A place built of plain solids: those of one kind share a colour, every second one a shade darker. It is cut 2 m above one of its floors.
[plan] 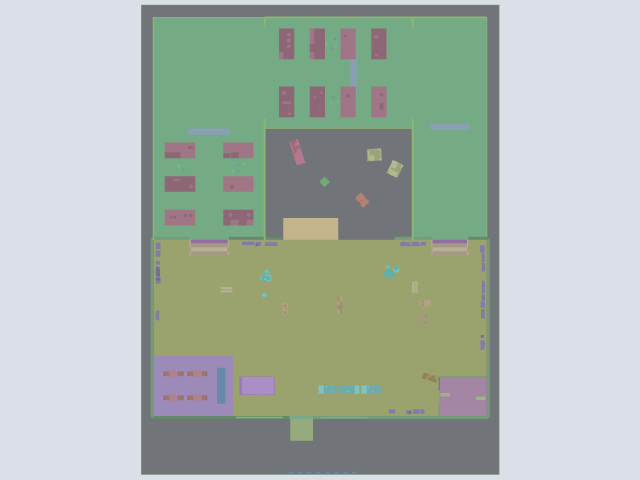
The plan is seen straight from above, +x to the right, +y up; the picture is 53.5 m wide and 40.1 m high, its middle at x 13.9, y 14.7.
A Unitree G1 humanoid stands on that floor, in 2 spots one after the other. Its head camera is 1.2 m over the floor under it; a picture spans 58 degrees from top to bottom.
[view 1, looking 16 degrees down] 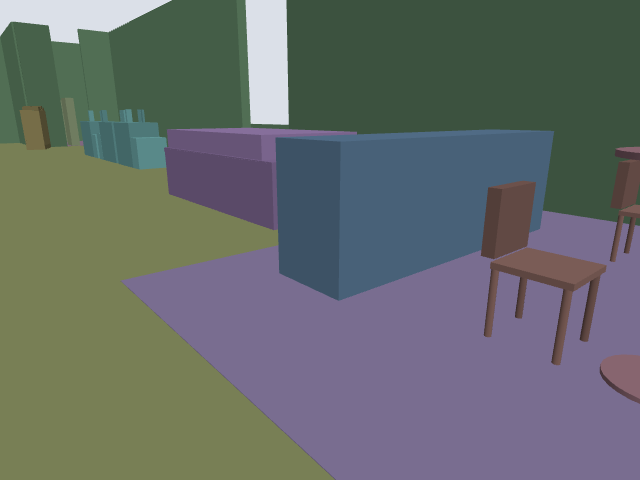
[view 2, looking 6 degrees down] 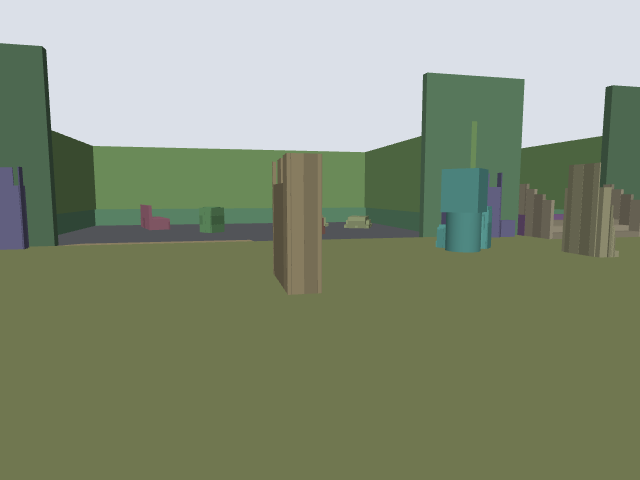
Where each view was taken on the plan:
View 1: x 3.33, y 5.84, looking -40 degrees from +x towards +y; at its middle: cafe_counter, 2.95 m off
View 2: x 14.57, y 3.50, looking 77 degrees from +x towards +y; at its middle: pot_shelves_shop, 5.22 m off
